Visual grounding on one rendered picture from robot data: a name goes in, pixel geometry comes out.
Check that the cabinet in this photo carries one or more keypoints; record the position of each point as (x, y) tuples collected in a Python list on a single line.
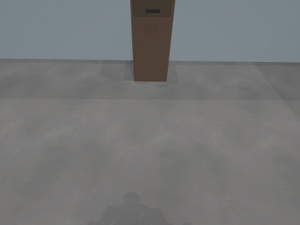
[(151, 44)]

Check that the drawer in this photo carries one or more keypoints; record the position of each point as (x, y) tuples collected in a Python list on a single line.
[(140, 6)]

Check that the handle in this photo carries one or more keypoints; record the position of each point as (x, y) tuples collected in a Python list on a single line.
[(152, 10)]

